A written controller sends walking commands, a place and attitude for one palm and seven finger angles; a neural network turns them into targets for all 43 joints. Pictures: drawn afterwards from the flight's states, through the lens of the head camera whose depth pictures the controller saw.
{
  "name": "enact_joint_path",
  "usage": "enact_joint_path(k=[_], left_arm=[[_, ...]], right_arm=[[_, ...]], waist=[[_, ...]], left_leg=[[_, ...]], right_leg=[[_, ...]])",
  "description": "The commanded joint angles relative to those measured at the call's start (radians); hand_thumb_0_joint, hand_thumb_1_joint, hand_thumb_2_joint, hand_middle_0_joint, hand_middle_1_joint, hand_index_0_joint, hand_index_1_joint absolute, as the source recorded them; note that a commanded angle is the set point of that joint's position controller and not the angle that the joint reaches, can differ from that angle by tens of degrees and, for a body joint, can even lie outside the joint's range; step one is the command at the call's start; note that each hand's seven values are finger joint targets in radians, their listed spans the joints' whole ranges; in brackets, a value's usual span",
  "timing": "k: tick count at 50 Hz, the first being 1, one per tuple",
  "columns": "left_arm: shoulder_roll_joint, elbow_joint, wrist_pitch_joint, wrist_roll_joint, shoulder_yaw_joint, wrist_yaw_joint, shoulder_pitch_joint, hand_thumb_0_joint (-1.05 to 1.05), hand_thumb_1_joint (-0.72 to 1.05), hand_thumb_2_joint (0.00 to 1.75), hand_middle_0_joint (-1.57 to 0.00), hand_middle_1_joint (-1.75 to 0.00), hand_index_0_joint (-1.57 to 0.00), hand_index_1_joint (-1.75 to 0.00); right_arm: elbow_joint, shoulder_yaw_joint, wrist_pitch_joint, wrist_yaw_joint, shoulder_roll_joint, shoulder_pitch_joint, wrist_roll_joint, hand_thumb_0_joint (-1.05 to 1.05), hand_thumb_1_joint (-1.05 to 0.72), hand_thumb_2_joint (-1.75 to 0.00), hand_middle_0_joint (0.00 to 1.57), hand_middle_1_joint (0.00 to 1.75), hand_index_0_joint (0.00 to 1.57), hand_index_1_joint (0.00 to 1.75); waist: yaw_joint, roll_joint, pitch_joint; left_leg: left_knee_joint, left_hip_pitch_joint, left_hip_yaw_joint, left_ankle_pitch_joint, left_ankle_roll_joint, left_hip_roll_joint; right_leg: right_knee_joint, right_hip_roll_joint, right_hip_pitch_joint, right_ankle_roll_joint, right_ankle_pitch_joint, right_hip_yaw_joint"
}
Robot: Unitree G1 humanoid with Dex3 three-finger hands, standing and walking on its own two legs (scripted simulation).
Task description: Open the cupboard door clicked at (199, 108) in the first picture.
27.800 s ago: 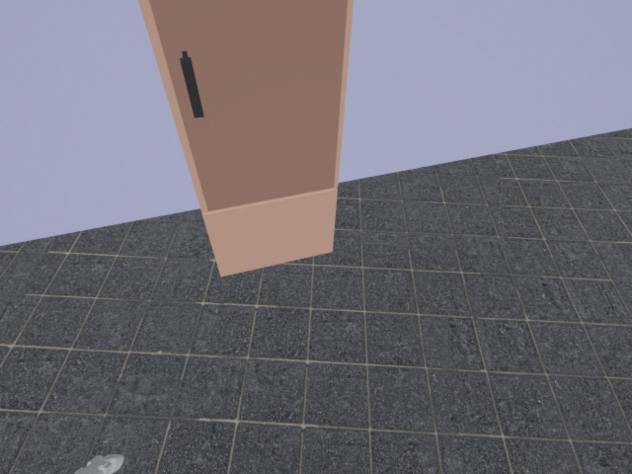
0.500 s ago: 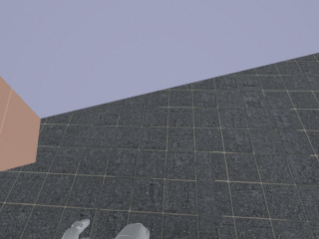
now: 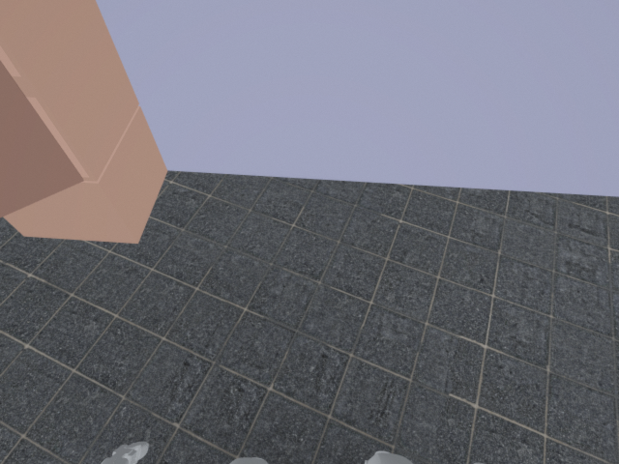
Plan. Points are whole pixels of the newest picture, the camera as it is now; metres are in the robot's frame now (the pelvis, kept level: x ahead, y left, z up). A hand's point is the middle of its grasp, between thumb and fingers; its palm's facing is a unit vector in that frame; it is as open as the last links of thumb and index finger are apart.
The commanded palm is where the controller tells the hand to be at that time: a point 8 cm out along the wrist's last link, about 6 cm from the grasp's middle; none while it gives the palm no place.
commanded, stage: turn to face it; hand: left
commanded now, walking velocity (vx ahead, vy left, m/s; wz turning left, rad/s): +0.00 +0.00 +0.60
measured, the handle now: out of the picture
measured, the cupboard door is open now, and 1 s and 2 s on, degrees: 42 42 42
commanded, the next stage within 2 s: take the last steps up to it in 0.96 s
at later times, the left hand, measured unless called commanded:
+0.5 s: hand out of the picture -0.01 +0.21 -0.19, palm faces +0.35 -0.91 -0.23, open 7.4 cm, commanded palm none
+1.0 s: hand out of the picture +0.00 +0.16 -0.16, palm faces +0.51 -0.82 -0.24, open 7.4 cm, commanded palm none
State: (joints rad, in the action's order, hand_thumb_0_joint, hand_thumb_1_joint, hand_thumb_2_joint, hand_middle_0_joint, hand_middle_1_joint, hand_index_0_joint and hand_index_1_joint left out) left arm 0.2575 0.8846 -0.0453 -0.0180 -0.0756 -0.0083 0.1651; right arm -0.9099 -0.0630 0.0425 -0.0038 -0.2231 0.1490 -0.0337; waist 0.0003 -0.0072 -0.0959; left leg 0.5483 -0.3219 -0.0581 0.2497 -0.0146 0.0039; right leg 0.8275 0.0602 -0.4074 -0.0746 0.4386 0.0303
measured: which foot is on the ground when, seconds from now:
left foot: down 0.00-0.06, up 0.08-0.40, down 0.42-0.80, up 0.82-1.00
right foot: up 0.00-0.04, down 0.06-0.42, up 0.44-0.78, down 0.80-1.00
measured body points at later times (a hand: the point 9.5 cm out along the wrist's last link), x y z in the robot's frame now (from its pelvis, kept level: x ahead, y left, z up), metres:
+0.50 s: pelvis +0.01 +0.00 -0.01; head +0.06 +0.04 +0.44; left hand -0.03 +0.26 -0.17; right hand +0.21 -0.21 -0.13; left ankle -0.02 +0.09 -0.73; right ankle +0.01 -0.15 -0.68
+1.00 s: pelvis +0.04 -0.04 +0.01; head +0.09 -0.02 +0.45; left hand -0.02 +0.20 -0.14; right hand +0.23 -0.22 -0.15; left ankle -0.05 +0.06 -0.66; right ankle +0.08 -0.15 -0.73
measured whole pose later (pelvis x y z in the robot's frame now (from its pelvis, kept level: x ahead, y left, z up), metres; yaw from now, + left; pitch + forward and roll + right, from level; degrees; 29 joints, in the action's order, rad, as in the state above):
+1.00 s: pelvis +0.04 -0.04 +0.01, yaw +32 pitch +0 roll +1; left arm 0.17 0.92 0.00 -0.03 -0.03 -0.02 0.21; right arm -0.98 -0.08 0.07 -0.01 -0.23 0.16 -0.02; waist 0.02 -0.01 -0.10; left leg 1.06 -0.46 0.00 0.45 -0.05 0.00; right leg 0.51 0.08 -0.20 -0.01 0.31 0.13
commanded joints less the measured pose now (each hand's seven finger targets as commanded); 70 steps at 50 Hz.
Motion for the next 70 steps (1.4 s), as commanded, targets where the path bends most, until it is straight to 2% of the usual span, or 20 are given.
enact_joint_path(k=[1, 3, 4, 9, 15, 19, 21, 23, 28, 37, 38, 40, 41, 45, 55, 56, 58, 59, 63, 70], left_arm=[[0.077, -0.051, 0.040, 0.005, -0.022, -0.005, 0.137, 0.00, 0.90, 0.90, -0.20, -0.30, -0.20, -0.30], [0.227, -0.055, 0.055, -0.019, -0.047, -0.020, 0.164, 0.00, 0.90, 0.90, -0.20, -0.30, -0.20, -0.30], [0.204, -0.063, 0.058, -0.010, -0.036, -0.025, 0.140, 0.00, 0.90, 0.90, -0.20, -0.30, -0.20, -0.30], [0.109, -0.084, 0.060, -0.008, -0.011, -0.027, 0.040, 0.00, 0.90, 0.90, -0.20, -0.30, -0.20, -0.30], [0.164, -0.034, 0.057, -0.014, -0.031, -0.024, 0.136, 0.00, 0.90, 0.90, -0.20, -0.30, -0.20, -0.30], [0.168, -0.040, 0.051, 0.002, -0.042, -0.013, 0.095, 0.00, 0.90, 0.90, -0.20, -0.30, -0.20, -0.30], [0.056, -0.116, 0.041, 0.010, -0.009, -0.003, 0.035, 0.00, 0.90, 0.90, -0.20, -0.30, -0.20, -0.30], [0.060, -0.113, 0.025, 0.001, -0.013, -0.017, -0.052, 0.00, 0.90, 0.90, -0.20, -0.30, -0.20, -0.30], [0.053, -0.050, 0.016, 0.002, -0.014, 0.000, 0.020, 0.00, 0.90, 0.90, -0.20, -0.30, -0.20, -0.30], [0.041, -0.044, 0.033, 0.008, -0.007, -0.004, 0.072, 0.00, 0.90, 0.90, -0.20, -0.30, -0.20, -0.30], [0.060, -0.035, 0.042, 0.008, -0.013, -0.008, 0.111, 0.00, 0.90, 0.90, -0.20, -0.30, -0.20, -0.30], [0.199, -0.029, 0.060, -0.015, -0.038, -0.022, 0.148, 0.00, 0.90, 0.90, -0.20, -0.30, -0.20, -0.30], [0.195, -0.033, 0.058, -0.007, -0.026, -0.022, 0.150, 0.00, 0.90, 0.90, -0.20, -0.30, -0.20, -0.30], [0.097, -0.044, 0.062, -0.001, -0.002, -0.025, 0.034, 0.00, 0.90, 0.90, -0.20, -0.30, -0.20, -0.30], [0.128, 0.049, 0.063, -0.001, -0.021, -0.018, 0.134, 0.00, 0.90, 0.90, -0.20, -0.30, -0.20, -0.30], [0.117, 0.041, 0.060, 0.007, -0.020, -0.013, 0.120, 0.00, 0.90, 0.90, -0.20, -0.30, -0.20, -0.30], [0.022, -0.016, 0.050, 0.006, -0.002, 0.001, 0.079, 0.00, 0.90, 0.90, -0.20, -0.30, -0.20, -0.30], [0.031, -0.025, 0.037, -0.008, 0.001, -0.005, -0.035, 0.00, 0.90, 0.90, -0.20, -0.30, -0.20, -0.30], [0.018, 0.025, 0.053, -0.007, -0.004, 0.026, -0.005, 0.00, 0.90, 0.90, -0.20, -0.30, -0.20, -0.30], [0.004, 0.019, 0.057, -0.006, 0.007, 0.031, -0.053, 0.00, 0.90, 0.90, -0.20, -0.30, -0.20, -0.30]], right_arm=[[0.095, -0.058, -0.008, 0.006, -0.198, -0.061, 0.015, 0.00, -0.90, -0.90, 0.20, 0.30, 0.20, 0.30], [0.134, -0.041, -0.012, -0.006, -0.092, -0.068, 0.025, 0.00, -0.90, -0.90, 0.20, 0.30, 0.20, 0.30], [0.120, -0.051, -0.002, -0.009, -0.142, -0.062, 0.016, 0.00, -0.90, -0.90, 0.20, 0.30, 0.20, 0.30], [0.075, -0.031, 0.013, -0.029, -0.083, -0.063, 0.020, 0.00, -0.90, -0.90, 0.20, 0.30, 0.20, 0.30], [0.089, -0.013, 0.001, -0.034, -0.051, -0.126, 0.027, 0.00, -0.90, -0.90, 0.20, 0.30, 0.20, 0.30], [0.063, -0.025, -0.016, -0.026, -0.107, 0.001, 0.019, 0.00, -0.90, -0.90, 0.20, 0.30, 0.20, 0.30], [0.045, -0.075, -0.021, -0.012, -0.300, 0.145, 0.009, 0.00, -0.90, -0.90, 0.20, 0.30, 0.20, 0.30], [0.033, -0.068, -0.022, 0.013, -0.272, 0.151, 0.010, 0.00, -0.90, -0.90, 0.20, 0.30, 0.20, 0.30], [0.060, -0.037, -0.035, 0.020, -0.194, 0.016, 0.009, 0.00, -0.90, -0.90, 0.20, 0.30, 0.20, 0.30], [0.053, -0.045, -0.016, 0.014, -0.186, -0.006, 0.008, 0.00, -0.90, -0.90, 0.20, 0.30, 0.20, 0.30], [0.056, -0.044, -0.016, 0.012, -0.170, -0.012, 0.014, 0.00, -0.90, -0.90, 0.20, 0.30, 0.20, 0.30], [0.082, -0.027, -0.019, 0.000, -0.064, 0.005, 0.027, 0.00, -0.90, -0.90, 0.20, 0.30, 0.20, 0.30], [0.081, -0.029, -0.010, 0.000, -0.085, -0.015, 0.019, 0.00, -0.90, -0.90, 0.20, 0.30, 0.20, 0.30], [0.014, -0.029, 0.010, -0.010, -0.076, 0.010, 0.022, 0.00, -0.90, -0.90, 0.20, 0.30, 0.20, 0.30], [-0.029, 0.006, -0.027, -0.004, -0.036, 0.011, 0.022, 0.00, -0.90, -0.90, 0.20, 0.30, 0.20, 0.30], [-0.038, -0.001, -0.035, -0.004, -0.075, 0.053, 0.017, 0.00, -0.90, -0.90, 0.20, 0.30, 0.20, 0.30], [-0.052, -0.036, -0.035, 0.006, -0.232, 0.183, -0.002, 0.00, -0.90, -0.90, 0.20, 0.30, 0.20, 0.30], [-0.076, -0.036, -0.038, 0.020, -0.223, 0.239, -0.003, 0.00, -0.90, -0.90, 0.20, 0.30, 0.20, 0.30], [-0.043, -0.005, -0.072, 0.032, -0.132, 0.147, 0.008, 0.00, -0.90, -0.90, 0.20, 0.30, 0.20, 0.30], [-0.085, 0.001, -0.086, 0.024, -0.113, 0.214, 0.011, 0.00, -0.90, -0.90, 0.20, 0.30, 0.20, 0.30]], waist=[[-0.043, -0.109, 0.155], [-0.071, 0.328, 0.136], [-0.056, 0.287, 0.122], [0.001, 0.233, 0.098], [-0.053, 0.231, 0.123], [0.028, 0.130, 0.177], [0.108, -0.329, 0.241], [0.100, -0.216, 0.226], [0.012, -0.134, 0.154], [-0.019, -0.162, 0.145], [-0.037, -0.117, 0.160], [-0.052, 0.283, 0.152], [-0.058, 0.210, 0.145], [0.012, 0.234, 0.102], [-0.010, 0.179, 0.132], [0.014, 0.108, 0.146], [0.073, -0.289, 0.159], [0.118, -0.318, 0.139], [0.023, -0.103, 0.086], [0.025, -0.109, 0.053]], left_leg=[[-0.063, -0.062, -0.195, -0.150, 0.102, 0.131], [0.376, -0.318, 0.041, 0.346, -0.026, -0.092], [0.588, -0.281, -0.026, 0.346, -0.012, -0.028], [0.564, -0.245, 0.070, 0.195, -0.052, 0.021], [0.229, -0.130, 0.159, 0.216, -0.038, 0.001], [-0.103, 0.155, 0.163, -0.043, -0.003, 0.001], [-0.163, 0.410, -0.376, -0.707, 0.245, 0.428], [-0.154, 0.328, -0.318, -0.554, 0.253, 0.370], [-0.186, 0.182, -0.144, -0.435, 0.176, 0.232], [-0.117, 0.035, -0.207, -0.318, 0.144, 0.172], [-0.064, -0.005, -0.188, -0.266, 0.108, 0.138], [0.291, -0.258, 0.036, 0.282, -0.014, -0.080], [0.486, -0.239, -0.004, 0.371, -0.008, -0.049], [0.667, -0.237, 0.013, 0.180, -0.032, 0.007], [-0.057, 0.090, 0.145, 0.033, -0.014, -0.024], [-0.133, 0.204, 0.120, -0.044, 0.010, 0.010], [-0.228, 0.370, -0.328, -0.191, 0.221, 0.364], [-0.274, 0.344, -0.384, -0.116, 0.255, 0.356], [-0.298, 0.265, -0.219, -0.113, 0.221, 0.247], [-0.328, 0.251, -0.135, -0.170, 0.229, 0.203]], right_leg=[[-0.356, -0.030, 0.279, 0.013, -0.183, 0.032], [-0.584, 0.406, 0.382, 0.185, -0.260, -0.405], [-0.586, 0.439, 0.251, 0.236, -0.216, -0.387], [-0.461, 0.259, 0.291, 0.174, -0.618, -0.014], [-0.386, 0.303, 0.386, 0.175, -0.771, 0.046], [-0.180, 0.285, 0.251, 0.092, -0.662, 0.133], [0.231, 0.075, -0.194, -0.022, 0.253, 0.133], [0.353, 0.071, -0.234, -0.005, 0.167, -0.014], [0.250, 0.043, -0.123, -0.013, -0.016, -0.019], [-0.243, -0.050, 0.191, 0.009, -0.128, 0.038], [-0.376, -0.031, 0.286, 0.016, -0.223, 0.029], [-0.531, 0.357, 0.434, 0.167, -0.412, -0.340], [-0.529, 0.423, 0.330, 0.235, -0.479, -0.332], [-0.478, 0.244, 0.277, 0.187, -0.620, -0.084], [-0.340, 0.238, 0.300, 0.135, -0.625, 0.006], [-0.287, 0.220, 0.209, 0.100, -0.480, 0.036], [0.075, 0.023, -0.141, 0.022, 0.223, 0.145], [0.231, 0.022, -0.218, 0.034, 0.233, 0.052], [0.328, 0.052, -0.233, 0.046, -0.026, -0.004], [0.067, 0.040, -0.155, 0.033, -0.093, 0.043]])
